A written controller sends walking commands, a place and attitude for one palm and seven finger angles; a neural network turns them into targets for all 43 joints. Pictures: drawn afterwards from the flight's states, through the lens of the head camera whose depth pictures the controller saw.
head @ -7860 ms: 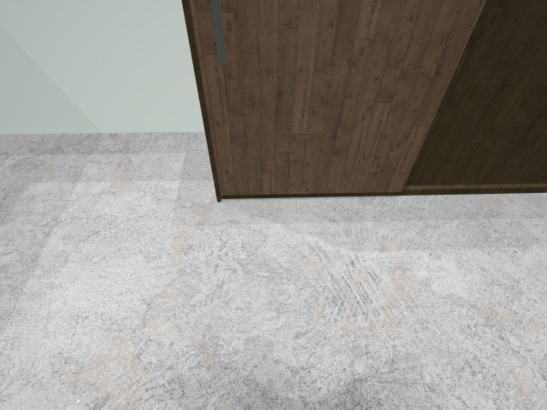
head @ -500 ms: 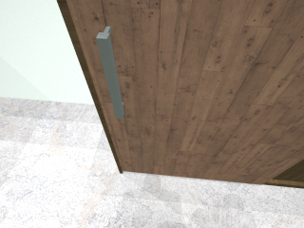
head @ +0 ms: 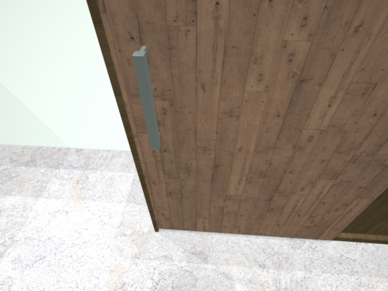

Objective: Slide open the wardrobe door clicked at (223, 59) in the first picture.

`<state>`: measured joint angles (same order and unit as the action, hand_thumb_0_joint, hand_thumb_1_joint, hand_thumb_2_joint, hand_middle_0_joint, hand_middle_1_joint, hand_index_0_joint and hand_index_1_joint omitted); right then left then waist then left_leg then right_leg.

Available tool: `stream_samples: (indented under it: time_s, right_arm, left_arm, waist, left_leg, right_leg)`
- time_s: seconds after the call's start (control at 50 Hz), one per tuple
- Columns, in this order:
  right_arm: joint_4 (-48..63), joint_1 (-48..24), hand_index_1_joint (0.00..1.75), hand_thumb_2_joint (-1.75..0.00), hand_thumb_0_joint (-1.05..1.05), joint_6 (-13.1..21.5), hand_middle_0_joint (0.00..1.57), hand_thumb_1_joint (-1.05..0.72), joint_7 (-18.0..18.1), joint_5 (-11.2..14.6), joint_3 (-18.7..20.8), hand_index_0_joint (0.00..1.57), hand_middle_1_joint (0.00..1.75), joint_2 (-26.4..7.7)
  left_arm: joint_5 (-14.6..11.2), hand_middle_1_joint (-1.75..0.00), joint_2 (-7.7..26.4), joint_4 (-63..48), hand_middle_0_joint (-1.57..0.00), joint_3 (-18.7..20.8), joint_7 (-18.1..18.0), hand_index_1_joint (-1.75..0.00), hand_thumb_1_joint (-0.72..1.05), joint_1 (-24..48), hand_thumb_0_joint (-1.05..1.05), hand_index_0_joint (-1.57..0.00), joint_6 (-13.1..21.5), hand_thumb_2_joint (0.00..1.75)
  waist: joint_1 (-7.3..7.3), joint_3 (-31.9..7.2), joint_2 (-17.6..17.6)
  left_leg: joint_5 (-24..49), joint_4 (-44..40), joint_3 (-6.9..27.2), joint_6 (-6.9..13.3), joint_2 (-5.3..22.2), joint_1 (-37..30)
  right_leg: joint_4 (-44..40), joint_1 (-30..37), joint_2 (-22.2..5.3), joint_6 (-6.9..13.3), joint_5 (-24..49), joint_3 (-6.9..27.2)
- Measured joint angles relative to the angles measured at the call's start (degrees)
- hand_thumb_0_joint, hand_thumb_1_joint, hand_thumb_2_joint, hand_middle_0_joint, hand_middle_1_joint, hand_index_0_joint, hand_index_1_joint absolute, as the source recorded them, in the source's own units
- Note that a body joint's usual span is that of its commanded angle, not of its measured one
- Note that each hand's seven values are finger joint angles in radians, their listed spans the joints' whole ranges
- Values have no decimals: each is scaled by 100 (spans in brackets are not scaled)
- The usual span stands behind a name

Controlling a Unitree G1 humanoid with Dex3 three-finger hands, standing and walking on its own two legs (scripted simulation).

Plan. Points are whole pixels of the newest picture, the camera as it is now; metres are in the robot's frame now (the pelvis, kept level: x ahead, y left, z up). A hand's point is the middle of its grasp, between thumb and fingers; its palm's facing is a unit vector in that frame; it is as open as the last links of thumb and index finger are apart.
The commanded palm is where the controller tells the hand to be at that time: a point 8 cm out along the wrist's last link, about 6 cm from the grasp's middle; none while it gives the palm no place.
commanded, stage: come to a stop and stand still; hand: left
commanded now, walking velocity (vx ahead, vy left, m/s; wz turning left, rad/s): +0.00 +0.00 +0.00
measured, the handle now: (150, 103) +0.54 +0.15 +0.11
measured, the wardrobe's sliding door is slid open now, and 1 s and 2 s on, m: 0.00 0.00 0.00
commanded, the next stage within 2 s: look again from close up in 0.90 s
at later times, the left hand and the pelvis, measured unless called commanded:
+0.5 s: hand out of the picture -0.01 +0.17 -0.17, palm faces +0.02 -0.98 -0.18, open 7.4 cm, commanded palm none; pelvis +0.00 +0.00 +0.00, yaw +0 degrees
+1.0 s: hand out of the picture +0.04 +0.17 -0.17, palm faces +0.02 -0.98 -0.21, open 7.4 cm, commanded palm none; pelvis +0.03 -0.01 +0.00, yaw +0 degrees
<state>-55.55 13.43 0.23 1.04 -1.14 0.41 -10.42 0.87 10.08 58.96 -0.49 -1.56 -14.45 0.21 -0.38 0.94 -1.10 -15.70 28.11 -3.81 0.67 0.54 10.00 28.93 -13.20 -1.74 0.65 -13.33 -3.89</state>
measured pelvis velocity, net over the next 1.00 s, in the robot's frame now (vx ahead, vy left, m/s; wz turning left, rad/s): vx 0.03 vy -0.01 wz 0.00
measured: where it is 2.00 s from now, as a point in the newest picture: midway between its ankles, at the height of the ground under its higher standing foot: outside the picture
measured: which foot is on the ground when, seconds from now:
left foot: down 0.00-1.00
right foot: down 0.00-1.00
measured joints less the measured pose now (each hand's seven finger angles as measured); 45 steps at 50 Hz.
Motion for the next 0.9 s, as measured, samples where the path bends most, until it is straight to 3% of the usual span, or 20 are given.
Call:
stream_samples:
  time_s: [0.18, 0.4, 0.68, 0.9]
  right_arm:
    - [-294, 425, 30, -89, 0, -52, 20, -92, -63, -39, -59, 20, 30, -45]
    - [-800, 816, 30, -89, 1, -23, 20, -91, -39, 1, -107, 20, 30, 146]
    - [-874, 440, 30, -89, 1, 127, 20, -91, 29, 35, -129, 20, 30, 390]
    - [-838, 158, 30, -89, 1, 119, 20, -92, 52, 23, -64, 20, 30, 140]
  left_arm:
    - [4, -30, 58, 135, -20, 12, 43, -30, 91, -310, 1, -20, -24, 90]
    - [-28, -30, -55, 429, -20, -12, 26, -30, 90, -384, 1, -20, 27, 90]
    - [-19, -30, -146, 535, -20, -5, -31, -30, 92, -107, 1, -20, 102, 90]
    - [-12, -30, -58, 459, -20, 28, -12, -30, 91, 10, 1, -20, 126, 90]
  waist:
    - [10, -65, 18]
    - [46, 70, 100]
    - [25, 111, 137]
    - [-11, 108, 119]
  left_leg:
    - [233, -188, 10, 4, -21, 187]
    - [192, -184, 31, -17, -22, 220]
    - [57, -255, 25, -55, 15, -19]
    - [13, -333, 43, -86, 31, -167]
  right_leg:
    - [-136, -200, 15, 30, 120, 32]
    - [-139, -228, 24, 28, 152, 35]
    - [-162, -19, 66, 40, 0, 42]
    - [-196, 113, 86, 58, -76, 23]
